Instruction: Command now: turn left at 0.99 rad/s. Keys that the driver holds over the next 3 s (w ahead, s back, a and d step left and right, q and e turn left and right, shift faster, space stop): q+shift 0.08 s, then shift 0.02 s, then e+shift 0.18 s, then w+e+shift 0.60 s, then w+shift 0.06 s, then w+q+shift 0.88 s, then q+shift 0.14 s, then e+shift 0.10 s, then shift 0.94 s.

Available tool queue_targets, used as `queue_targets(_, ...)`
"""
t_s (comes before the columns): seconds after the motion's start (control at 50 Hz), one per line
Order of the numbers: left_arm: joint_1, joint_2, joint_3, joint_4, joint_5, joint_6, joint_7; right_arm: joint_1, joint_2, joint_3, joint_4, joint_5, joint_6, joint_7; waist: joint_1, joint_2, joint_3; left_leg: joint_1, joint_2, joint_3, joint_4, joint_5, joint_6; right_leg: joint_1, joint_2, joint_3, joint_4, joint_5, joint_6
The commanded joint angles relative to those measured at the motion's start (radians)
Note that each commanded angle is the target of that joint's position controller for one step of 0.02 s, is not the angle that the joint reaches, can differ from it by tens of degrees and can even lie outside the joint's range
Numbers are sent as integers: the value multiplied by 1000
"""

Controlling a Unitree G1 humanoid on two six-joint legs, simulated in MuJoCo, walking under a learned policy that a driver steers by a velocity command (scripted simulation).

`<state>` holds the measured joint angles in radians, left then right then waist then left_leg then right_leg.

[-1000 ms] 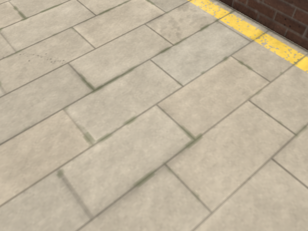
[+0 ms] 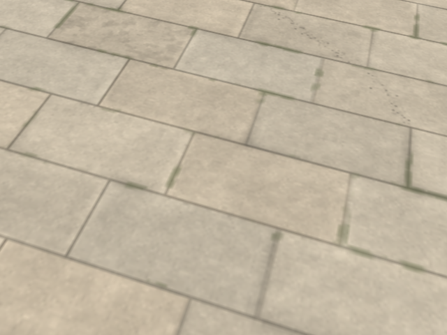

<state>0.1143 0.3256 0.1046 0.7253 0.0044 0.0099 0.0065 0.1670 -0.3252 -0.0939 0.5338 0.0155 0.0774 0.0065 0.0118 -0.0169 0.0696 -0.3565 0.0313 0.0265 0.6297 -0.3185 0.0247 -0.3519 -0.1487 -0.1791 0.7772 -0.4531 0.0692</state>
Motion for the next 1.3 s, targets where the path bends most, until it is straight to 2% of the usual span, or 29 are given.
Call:
queue_targets(0.02, -134, 92, 17, -147, 12, -23, 14, 118, -253, -78, -58, -40, -65, 1, -94, 228, -242, 390, 316, -536, -267, 586, 328, -439, 114, 227, 478, -165, 11)
queue_targets(0.08, -82, 108, 25, -121, 15, -27, 34, -14, -174, -47, -53, 9, -64, -27, 0, 144, -165, 261, 189, -390, -257, 473, 199, -387, 103, 267, 377, 64, -17)
queue_targets(0.24, 10, 13, -31, -53, -9, -3, -5, -39, -38, 28, 9, -45, -70, -34, -22, 168, -211, 143, 154, -216, -235, 454, 179, -45, 73, 195, 47, 185, 8)
queue_targets(0.28, 0, 51, -24, -67, -19, 1, -10, -38, -64, 26, 34, -54, -76, -20, -37, 184, -151, 89, 173, -228, -251, 343, 190, 8, 87, 173, 0, 157, -11)
queue_targets(0.34, -9, 103, -16, -96, -51, -8, -18, 26, -182, -13, 63, -22, -84, -12, -83, 212, -54, 99, 236, -375, -378, -409, 197, -108, 117, 131, -2, 35, -84)
queue_targets(0.42, 100, 48, -27, -56, -55, -46, -32, -12, -136, -9, 76, 11, -122, -17, -16, 145, 1, 152, 276, -359, -369, -395, 166, -101, 80, 127, -127, 3, -194)
queue_targets(0.46, 357, 54, -11, 60, -46, -60, -33, -142, -76, 3, 40, 7, -130, -17, 103, 28, -38, -59, 145, -147, -142, -300, 95, 244, 132, 106, -256, 62, -226)
queue_targets(0.48, 527, 137, 16, 101, -34, -74, -27, -208, 7, 24, 0, -11, -142, -16, 156, -226, -61, -286, 9, 43, 329, -155, 10, 425, -30, 450, -399, -113, -302)
queue_targets(0.5, 507, 192, 20, 52, -22, -100, -44, -246, 10, 32, -69, 8, -178, -8, 130, -325, -17, -617, -133, -57, 521, -210, -24, 528, -164, 1002, -613, -333, -456)
queue_targets(0.52, 397, 190, 23, 16, 49, -65, -45, -221, -25, 37, -26, -113, -163, 9, 114, -226, 23, -755, -53, -83, 586, -176, -11, 558, -186, 997, -659, -339, -418)
queue_targets(0.56, 387, 135, 12, 9, 32, -54, -28, -213, -53, 30, 3, -92, -164, 34, 87, -15, 27, -664, 12, -86, 544, -14, -24, 485, -107, 774, -605, -143, -369)
queue_targets(0.62, 406, 98, -4, 36, 1, -67, -17, -204, -39, 43, 14, -81, -134, 56, 65, -49, 24, -516, 5, -40, 409, 75, -66, 387, -5, 628, -645, 80, -328)
queue_targets(0.68, 418, 110, 2, 60, -1, -69, -14, -269, -23, 61, -3, -66, -120, 56, 73, -60, 33, -443, -38, 2, 239, 127, -86, 328, 50, 553, -629, 285, -325)
queue_targets(0.76, 428, 131, 10, 83, -6, -72, -7, -360, -29, 73, -50, -49, -126, 48, 95, -123, 23, -260, -62, 14, 24, 204, -64, 288, 20, 577, -619, 524, -304)
queue_targets(0.82, 327, 193, 23, 66, -10, -85, -11, -60, -120, 36, 32, -44, -136, 9, -63, -95, -142, 226, -121, 13, -38, 125, -15, 198, 48, 519, -333, 1000, -225)
queue_targets(0.84, 273, 212, 28, 55, -8, -92, -18, 163, -160, 13, 87, -40, -137, -15, -188, -62, -255, 499, -73, -13, -40, 101, -1, 80, 98, 493, -70, 976, -197)
queue_targets(0.86, 265, 106, 1, 32, 1, -107, -20, 371, -232, -14, 114, -66, -143, -39, -253, 66, -403, 735, 148, -248, -80, -297, 17, -74, 187, 435, 272, 625, -195)
queue_targets(0.88, 327, -33, -36, -26, -34, -101, -24, 324, -293, -18, 110, -98, -144, -37, -141, 359, -470, 780, 410, -808, -343, -749, 66, -305, 277, 368, 533, -69, -190)
queue_targets(0.9, 271, 31, -38, -17, -11, -87, -23, 179, -211, -6, 96, -84, -139, -33, -100, 277, -303, 594, 376, -916, -437, -750, 85, -371, 213, 343, 611, 53, -205)
queue_targets(0.94, 207, 59, -35, 0, 28, -72, -42, 120, -84, 18, 120, -76, -142, -21, -69, 79, -131, 381, 304, -607, -390, -422, 120, -353, 120, 294, 556, 185, -197)
queue_targets(1.02, 83, -8, -66, -66, 48, -58, -70, 213, -22, 42, 238, -54, -181, -4, -18, 128, 1, 212, 210, -411, -465, -180, 164, -379, 103, 347, 409, 144, -162)
queue_targets(1.08, -73, 26, -84, -148, 64, -61, -82, 208, -54, 34, 253, -36, -193, -4, 7, 92, 61, 174, 187, -330, -548, -56, 191, -437, 38, 254, 197, 251, -114)
queue_targets(1.14, -146, 15, -108, -167, 39, -75, -107, 202, -133, 11, 253, -27, -197, 7, 3, 79, 50, -47, 139, -210, -629, 194, 163, -27, 107, 143, -61, 380, -98)
queue_targets(1.18, -108, 58, -91, -148, 34, -75, -91, 223, -184, -1, 263, -21, -196, 17, 25, 66, 15, 32, 160, -196, -560, 428, 153, 80, 136, 136, -107, 383, -106)
queue_targets(1.22, 101, 110, -59, -76, 46, -80, -55, 252, -211, -6, 284, -20, -191, 19, 128, 20, -140, 97, 104, -126, -188, 764, 117, 348, 200, 119, -176, 292, -121)
queue_targets(1.24, 267, 151, -37, -39, 60, -83, -31, 247, -204, -4, 287, -19, -191, 18, 215, 28, -233, -51, 53, -119, 90, 655, 100, 592, 131, 166, -162, 245, -129)
queue_targets(1.26, 444, 246, -13, -20, 85, -91, -6, 237, -62, 27, 260, -35, -192, 14, 245, -173, -359, -221, -34, -96, 501, 17, 85, 758, -152, 480, -232, -150, -135)
queue_targets(1.28, 403, 290, -9, -44, 83, -85, -2, 306, -9, 38, 205, 17, -184, 10, 159, -310, -441, -371, -90, -140, 737, -157, 94, 721, -344, 983, -518, -414, -167)
queue_targets(1.3, 276, 209, -18, -48, 65, -80, -1, 256, -62, 27, 215, 3, -166, 4, 102, -180, -274, -444, -23, -131, 787, -32, 94, 587, -298, 931, -561, -432, -181)
